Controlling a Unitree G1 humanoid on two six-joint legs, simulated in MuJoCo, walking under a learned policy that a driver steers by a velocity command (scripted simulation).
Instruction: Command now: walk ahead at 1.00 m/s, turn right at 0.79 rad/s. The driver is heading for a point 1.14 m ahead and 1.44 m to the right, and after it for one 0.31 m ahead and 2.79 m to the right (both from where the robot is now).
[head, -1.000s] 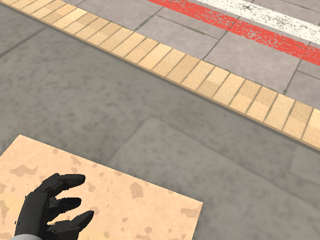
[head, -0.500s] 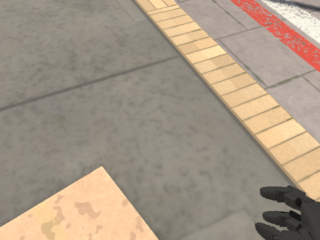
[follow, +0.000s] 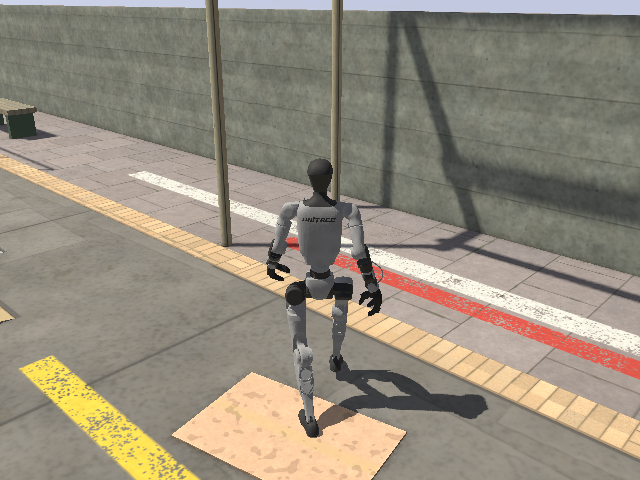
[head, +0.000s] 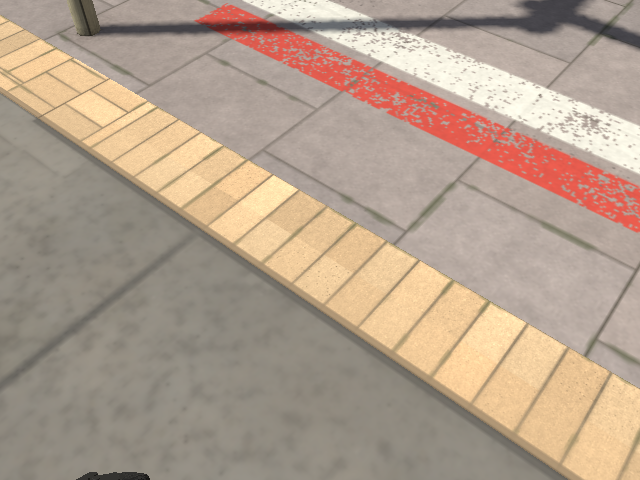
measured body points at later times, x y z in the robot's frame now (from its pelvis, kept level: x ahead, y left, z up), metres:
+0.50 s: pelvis +0.48 +0.02 -0.01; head +0.50 +0.00 +0.44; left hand +0.65 +0.26 -0.12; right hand +0.61 -0.31 -0.04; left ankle +0.66 +0.10 -0.72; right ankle +0.25 -0.02 -0.67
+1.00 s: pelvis +0.80 -0.22 -0.03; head +0.81 -0.25 +0.42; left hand +1.13 -0.23 -0.10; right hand +0.59 -0.41 -0.16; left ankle +0.78 +0.05 -0.59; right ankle +0.82 -0.32 -0.72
